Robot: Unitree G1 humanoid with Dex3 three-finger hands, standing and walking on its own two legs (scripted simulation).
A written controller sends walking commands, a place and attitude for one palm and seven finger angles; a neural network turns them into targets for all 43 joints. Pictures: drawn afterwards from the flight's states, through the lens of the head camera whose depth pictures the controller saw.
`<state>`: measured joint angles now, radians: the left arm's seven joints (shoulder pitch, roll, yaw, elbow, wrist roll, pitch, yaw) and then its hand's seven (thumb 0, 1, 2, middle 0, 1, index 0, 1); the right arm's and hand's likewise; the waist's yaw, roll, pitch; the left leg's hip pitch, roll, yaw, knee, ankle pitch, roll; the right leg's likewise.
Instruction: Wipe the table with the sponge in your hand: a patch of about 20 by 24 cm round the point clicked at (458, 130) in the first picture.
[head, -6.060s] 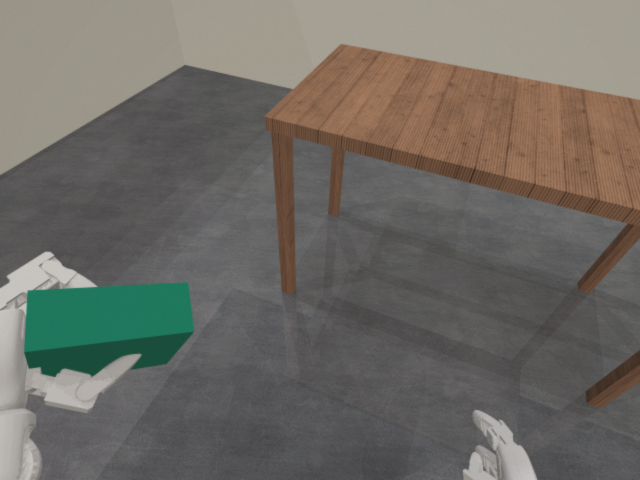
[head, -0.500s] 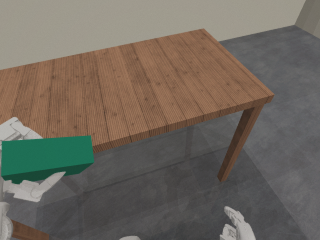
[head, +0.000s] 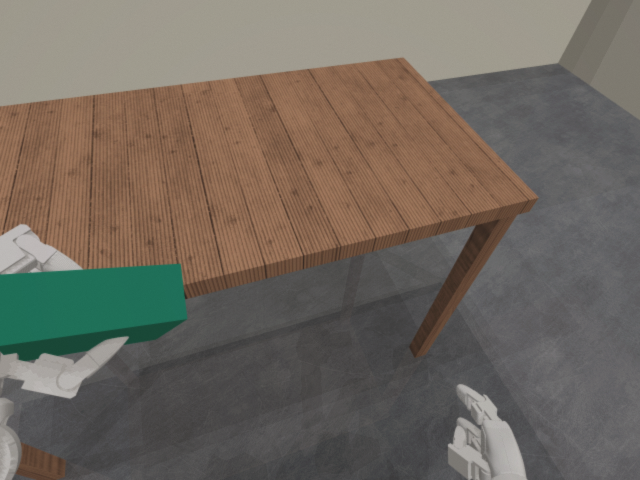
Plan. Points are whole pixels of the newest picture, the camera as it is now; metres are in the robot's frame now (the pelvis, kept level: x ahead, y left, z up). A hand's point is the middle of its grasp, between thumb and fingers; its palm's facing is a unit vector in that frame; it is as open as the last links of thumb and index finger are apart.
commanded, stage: come to a stop and stand still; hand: left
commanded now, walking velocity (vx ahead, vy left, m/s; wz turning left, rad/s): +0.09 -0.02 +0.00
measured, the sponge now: (120, 311) +0.23 +0.21 +0.15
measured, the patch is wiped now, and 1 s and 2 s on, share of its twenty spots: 0.00 0.00 0.00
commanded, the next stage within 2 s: look again from close up in 0.86 s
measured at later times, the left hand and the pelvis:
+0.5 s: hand (24, 381) +0.16 +0.25 +0.16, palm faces +0.43 -0.81 -0.40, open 9.0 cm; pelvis -0.05 +0.00 +0.00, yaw +1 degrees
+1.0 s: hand out of the picture +0.14 +0.27 +0.17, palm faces +0.44 -0.77 -0.47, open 9.0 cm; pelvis -0.08 +0.00 +0.00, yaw +1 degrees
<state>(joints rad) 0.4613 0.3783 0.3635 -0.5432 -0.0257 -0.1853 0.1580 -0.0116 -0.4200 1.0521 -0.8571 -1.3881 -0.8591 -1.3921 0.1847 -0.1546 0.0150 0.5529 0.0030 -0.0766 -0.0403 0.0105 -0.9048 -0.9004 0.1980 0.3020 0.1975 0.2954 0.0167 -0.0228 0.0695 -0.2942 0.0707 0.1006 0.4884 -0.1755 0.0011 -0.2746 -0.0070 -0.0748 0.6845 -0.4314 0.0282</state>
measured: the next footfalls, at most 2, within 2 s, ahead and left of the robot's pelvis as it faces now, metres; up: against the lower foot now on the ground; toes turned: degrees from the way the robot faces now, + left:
right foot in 0.06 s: +0.00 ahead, -0.11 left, +0.00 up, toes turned -4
left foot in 0.42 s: +0.01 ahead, +0.12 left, +0.00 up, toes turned +6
